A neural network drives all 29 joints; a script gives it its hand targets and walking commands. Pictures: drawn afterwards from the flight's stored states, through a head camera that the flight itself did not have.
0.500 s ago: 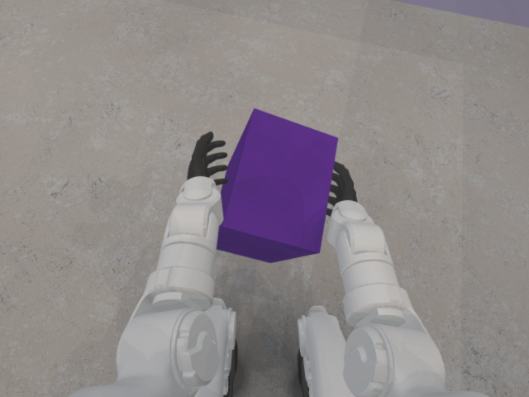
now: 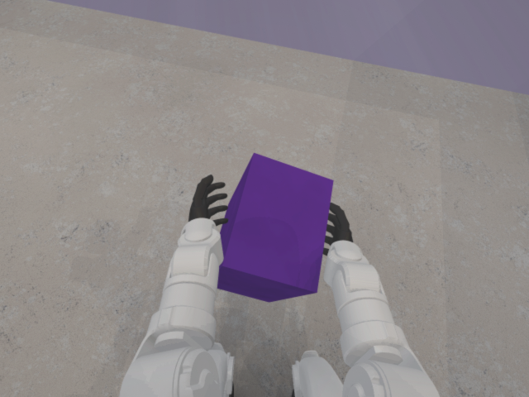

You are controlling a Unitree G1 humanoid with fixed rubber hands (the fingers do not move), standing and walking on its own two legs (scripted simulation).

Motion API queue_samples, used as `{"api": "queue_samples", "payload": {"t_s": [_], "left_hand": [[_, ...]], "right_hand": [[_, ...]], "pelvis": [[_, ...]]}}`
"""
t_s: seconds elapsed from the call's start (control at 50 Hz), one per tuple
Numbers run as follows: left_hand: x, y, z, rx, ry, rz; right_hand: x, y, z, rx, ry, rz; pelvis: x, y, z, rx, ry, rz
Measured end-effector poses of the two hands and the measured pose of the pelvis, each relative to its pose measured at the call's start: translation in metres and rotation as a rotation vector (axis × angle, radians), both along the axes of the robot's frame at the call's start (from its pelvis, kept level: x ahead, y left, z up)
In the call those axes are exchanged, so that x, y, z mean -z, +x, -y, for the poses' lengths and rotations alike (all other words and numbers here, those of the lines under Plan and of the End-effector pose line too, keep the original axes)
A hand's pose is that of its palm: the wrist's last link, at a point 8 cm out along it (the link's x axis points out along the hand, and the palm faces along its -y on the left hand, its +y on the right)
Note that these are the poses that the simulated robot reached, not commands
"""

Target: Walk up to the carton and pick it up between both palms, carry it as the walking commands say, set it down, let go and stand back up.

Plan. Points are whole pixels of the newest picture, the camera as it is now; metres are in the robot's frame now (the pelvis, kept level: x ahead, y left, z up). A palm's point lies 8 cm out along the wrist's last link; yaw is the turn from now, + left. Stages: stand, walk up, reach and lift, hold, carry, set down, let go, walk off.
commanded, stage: reach and lift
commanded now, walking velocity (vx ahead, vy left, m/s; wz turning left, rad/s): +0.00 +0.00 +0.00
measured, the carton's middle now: (262, 237) +0.40 +0.02 -0.10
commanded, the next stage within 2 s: none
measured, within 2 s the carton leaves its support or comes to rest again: neither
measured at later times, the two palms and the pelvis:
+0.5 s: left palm (191, 214) +0.36 +0.12 +0.07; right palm (351, 237) +0.34 -0.11 +0.04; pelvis +0.01 +0.00 +0.05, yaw +0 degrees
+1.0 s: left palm (179, 201) +0.34 +0.12 +0.13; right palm (364, 228) +0.33 -0.11 +0.10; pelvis +0.01 +0.01 +0.07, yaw -1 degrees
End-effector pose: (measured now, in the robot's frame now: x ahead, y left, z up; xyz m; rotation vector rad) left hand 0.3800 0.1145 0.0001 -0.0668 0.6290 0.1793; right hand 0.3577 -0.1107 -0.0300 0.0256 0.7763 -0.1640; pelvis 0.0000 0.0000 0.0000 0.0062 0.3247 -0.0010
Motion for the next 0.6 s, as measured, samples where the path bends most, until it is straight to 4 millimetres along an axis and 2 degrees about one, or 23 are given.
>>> {"api": "queue_samples", "payload": {"t_s": [0.18, 0.36, 0.6], "left_hand": [[-0.021, -0.011, 0.0, -0.006, -0.004, 0.008], [-0.052, -0.016, -0.002, -0.006, -0.001, 0.035], [-0.082, -0.022, -0.002, 0.006, 0.02, 0.027]], "right_hand": [[-0.025, -0.007, 0.001, -0.003, 0.001, 0.009], [-0.057, -0.009, -0.001, -0.003, 0.005, 0.035], [-0.086, -0.016, -0.002, -0.003, 0.004, 0.028]], "pelvis": [[-0.019, 0.001, 0.002, 0.003, 0.003, 0.069], [-0.035, 0.004, 0.001, 0.006, 0.002, 0.14], [-0.054, 0.009, -0.001, 0.008, -0.001, 0.216]]}}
